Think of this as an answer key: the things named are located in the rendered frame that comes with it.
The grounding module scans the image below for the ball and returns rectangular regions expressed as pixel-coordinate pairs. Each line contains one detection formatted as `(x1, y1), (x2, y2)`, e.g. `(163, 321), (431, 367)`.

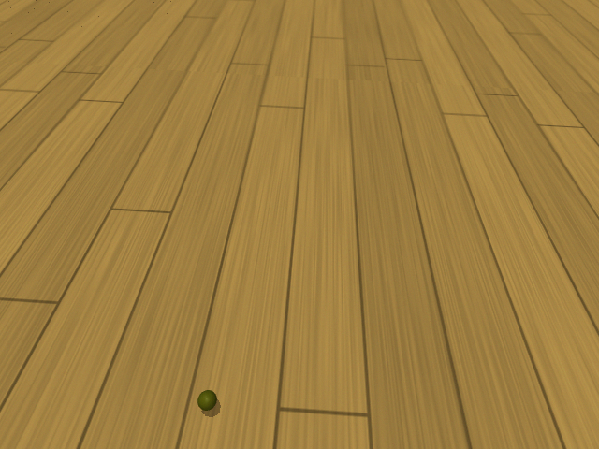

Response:
(197, 390), (217, 411)

